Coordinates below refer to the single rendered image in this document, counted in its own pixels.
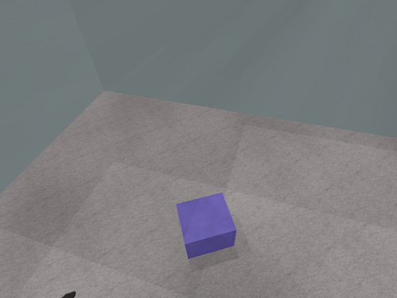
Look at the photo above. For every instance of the carton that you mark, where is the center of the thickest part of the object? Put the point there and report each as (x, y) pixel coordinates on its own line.
(206, 224)

